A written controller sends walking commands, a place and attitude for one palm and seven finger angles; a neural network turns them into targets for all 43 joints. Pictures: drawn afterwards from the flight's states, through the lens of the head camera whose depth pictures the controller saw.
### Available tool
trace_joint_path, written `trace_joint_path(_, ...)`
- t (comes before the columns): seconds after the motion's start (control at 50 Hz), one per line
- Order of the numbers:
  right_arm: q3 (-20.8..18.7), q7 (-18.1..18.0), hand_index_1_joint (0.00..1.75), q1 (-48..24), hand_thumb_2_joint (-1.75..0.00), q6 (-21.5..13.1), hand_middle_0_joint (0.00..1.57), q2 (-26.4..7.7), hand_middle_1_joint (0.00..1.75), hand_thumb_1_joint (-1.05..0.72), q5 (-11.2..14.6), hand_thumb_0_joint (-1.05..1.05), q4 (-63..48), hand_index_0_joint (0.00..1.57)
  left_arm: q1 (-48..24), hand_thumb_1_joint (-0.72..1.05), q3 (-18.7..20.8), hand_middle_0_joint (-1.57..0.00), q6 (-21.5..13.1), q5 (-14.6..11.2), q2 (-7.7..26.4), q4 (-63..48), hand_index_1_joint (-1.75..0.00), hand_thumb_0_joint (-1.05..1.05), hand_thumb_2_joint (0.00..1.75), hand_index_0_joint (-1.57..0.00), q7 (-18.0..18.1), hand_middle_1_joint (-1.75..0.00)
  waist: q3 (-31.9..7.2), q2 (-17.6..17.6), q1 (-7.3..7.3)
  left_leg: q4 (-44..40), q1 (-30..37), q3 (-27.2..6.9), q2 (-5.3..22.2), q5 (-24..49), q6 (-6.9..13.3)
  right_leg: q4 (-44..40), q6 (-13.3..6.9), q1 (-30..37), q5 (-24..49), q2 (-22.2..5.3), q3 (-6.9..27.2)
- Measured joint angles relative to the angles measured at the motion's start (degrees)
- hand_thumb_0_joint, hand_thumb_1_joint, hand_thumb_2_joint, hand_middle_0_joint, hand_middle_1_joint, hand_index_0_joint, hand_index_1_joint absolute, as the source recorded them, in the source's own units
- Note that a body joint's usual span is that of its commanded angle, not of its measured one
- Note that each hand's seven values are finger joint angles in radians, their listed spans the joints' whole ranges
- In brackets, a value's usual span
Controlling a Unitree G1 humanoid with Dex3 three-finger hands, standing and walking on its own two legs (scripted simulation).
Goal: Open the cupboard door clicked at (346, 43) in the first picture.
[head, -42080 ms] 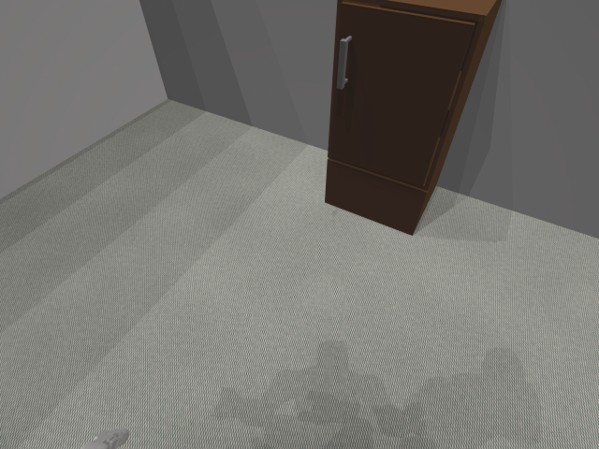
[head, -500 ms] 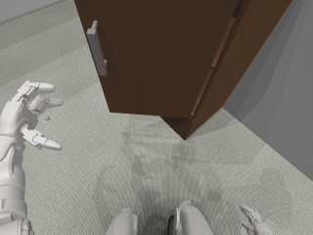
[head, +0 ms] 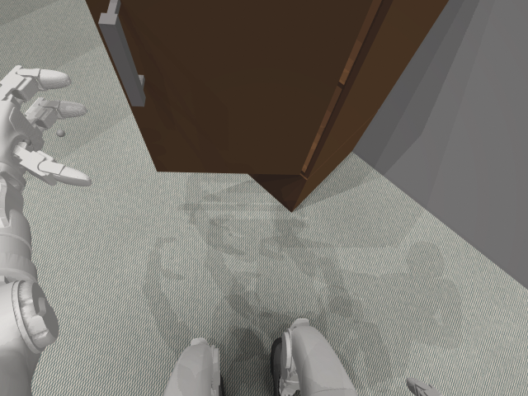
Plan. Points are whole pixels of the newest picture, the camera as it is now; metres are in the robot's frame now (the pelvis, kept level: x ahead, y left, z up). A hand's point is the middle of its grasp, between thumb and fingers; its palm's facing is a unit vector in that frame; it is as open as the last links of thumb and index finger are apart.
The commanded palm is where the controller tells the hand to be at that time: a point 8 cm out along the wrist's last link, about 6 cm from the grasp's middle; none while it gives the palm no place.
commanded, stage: move the hooked fingers beside the handle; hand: left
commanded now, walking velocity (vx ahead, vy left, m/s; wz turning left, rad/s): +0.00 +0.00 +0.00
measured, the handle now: (127, 56) +0.62 +0.19 +0.05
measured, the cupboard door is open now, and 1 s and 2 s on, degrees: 45 45 44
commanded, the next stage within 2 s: slide the fingers in behind the handle in 1.88 s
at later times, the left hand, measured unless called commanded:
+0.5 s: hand (80, 82) +0.56 +0.25 +0.06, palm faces -0.04 -1.00 -0.03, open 14.0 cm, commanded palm +0.55 +0.28 +0.05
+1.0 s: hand (79, 74) +0.57 +0.25 +0.06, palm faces -0.03 -1.00 -0.04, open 14.0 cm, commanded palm +0.56 +0.27 +0.05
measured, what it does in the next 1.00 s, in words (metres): stands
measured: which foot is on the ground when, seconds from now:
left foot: down 0.00-1.00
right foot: down 0.00-1.00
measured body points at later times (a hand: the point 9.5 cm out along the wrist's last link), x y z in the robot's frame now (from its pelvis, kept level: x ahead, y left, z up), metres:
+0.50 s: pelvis +0.00 +0.01 -0.01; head +0.19 +0.04 +0.39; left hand +0.55 +0.30 +0.06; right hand -0.02 -0.27 -0.10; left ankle -0.01 +0.09 -0.64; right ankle +0.07 -0.12 -0.64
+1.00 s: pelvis +0.02 +0.01 +0.00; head +0.22 +0.04 +0.40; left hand +0.57 +0.31 +0.06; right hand -0.01 -0.25 -0.09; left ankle -0.01 +0.09 -0.64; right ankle +0.07 -0.12 -0.64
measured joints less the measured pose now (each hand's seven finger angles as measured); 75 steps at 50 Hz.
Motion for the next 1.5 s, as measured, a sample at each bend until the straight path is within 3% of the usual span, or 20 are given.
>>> trace_joint_path(0.26,0.90,0.52,0.30,1.60,-0.90,3.50,0.21,-0.03,0.30,-0.90,-0.86,0.00,0.19,0.20,-9.36,-0.50,-0.08,-0.30,0.48,3.17,4.10,6.38,-1.20,-0.02,0.30,-0.30,2.01,-1.20,0.48,0.78,-2.88,1.44,-3.60,-0.61,0.11,-0.15,0.29,0.22,0.32,-2.85,0.36,0.07,-0.58)
trace_joint_path(0.48,2.40,0.77,0.30,2.13,-0.90,5.39,0.21,-0.27,0.30,-0.90,-1.56,0.00,-1.13,0.20,-18.24,-0.50,1.55,-0.31,2.15,7.11,10.78,11.78,-1.20,-0.02,0.30,-0.30,3.38,-1.20,1.08,1.19,-6.51,3.70,-8.25,-1.06,0.80,-0.82,0.42,1.35,0.30,-7.08,0.43,0.70,-1.03)
trace_joint_path(0.66,3.22,1.19,0.30,3.33,-0.90,6.84,0.21,0.05,0.30,-0.90,-2.19,0.00,-1.29,0.20,-24.91,-0.50,0.47,-0.30,4.39,9.39,14.56,13.82,-1.20,-0.02,0.30,-0.30,3.98,-1.20,1.74,1.93,-8.22,5.04,-11.88,-1.88,0.95,-1.28,0.37,1.88,0.33,-10.13,0.21,0.81,-1.79)
trace_joint_path(0.78,2.98,1.99,0.30,4.53,-0.90,8.29,0.21,0.84,0.30,-0.90,-2.49,0.00,-1.89,0.20,-20.96,-0.50,3.07,-0.30,4.97,8.99,13.38,9.82,-1.20,-0.02,0.30,-0.29,3.82,-1.20,1.33,2.04,-8.15,4.19,-11.36,-1.35,1.47,-1.65,0.38,1.06,0.41,-9.98,0.13,1.42,-1.26)
trace_joint_path(0.92,2.65,2.80,0.30,4.92,-0.90,8.89,0.21,1.54,0.30,-0.90,-2.09,0.00,-2.30,0.20,-15.02,-0.50,4.34,-0.31,5.43,7.91,11.21,5.65,-1.20,-0.02,0.30,-0.30,3.94,-1.20,1.09,1.77,-6.91,1.68,-7.86,-1.20,1.83,-1.57,0.24,-1.36,0.40,-6.62,0.24,1.98,-1.02)
trace_joint_path(1.12,1.48,2.58,0.30,3.41,-0.90,8.37,0.21,0.84,0.30,-0.90,-2.04,0.00,-1.53,0.20,-14.96,-0.50,-1.06,-0.30,4.57,6.21,7.78,7.53,-1.20,-0.02,0.30,-0.29,4.14,-1.20,0.11,1.64,-5.31,-0.34,-4.37,-2.26,1.19,-1.27,-0.03,-3.14,0.29,-2.68,-0.15,1.47,-1.92)
trace_joint_path(1.24,1.13,2.38,0.30,2.01,-0.90,8.18,0.21,0.34,0.30,-0.90,-2.32,0.00,-2.32,0.20,-14.94,-0.50,-0.04,-0.30,2.72,7.01,6.56,8.45,-1.20,-0.02,0.30,-0.30,5.51,-1.20,0.09,1.47,-5.80,0.66,-5.08,-1.92,1.23,-1.56,-0.04,-1.82,0.18,-3.74,-0.42,1.49,-1.57)
trace_joint_path(1.38,1.84,2.19,0.30,1.38,-0.90,8.06,0.20,0.63,0.30,-0.90,-2.11,0.00,-3.02,0.20,-15.81,-0.50,2.63,-0.31,1.73,8.68,9.50,9.23,-1.20,-0.02,0.30,-0.30,5.84,-1.20,1.29,1.29,-6.64,2.26,-6.48,-1.51,1.65,-1.83,-0.06,-0.24,0.01,-5.47,-0.33,1.86,-1.17)
trace_joint_path(1.5,2.77,1.89,0.30,2.05,-0.90,8.10,0.21,0.81,0.30,-0.90,-1.72,0.00,-2.12,0.20,-18.29,-0.50,1.86,-0.31,2.74,8.00,12.33,10.79,-1.20,-0.02,0.30,-0.30,4.12,-1.20,1.98,1.49,-6.46,3.12,-8.26,-1.75,1.45,-1.51,-0.05,0.44,-0.01,-7.04,-0.03,1.62,-1.38)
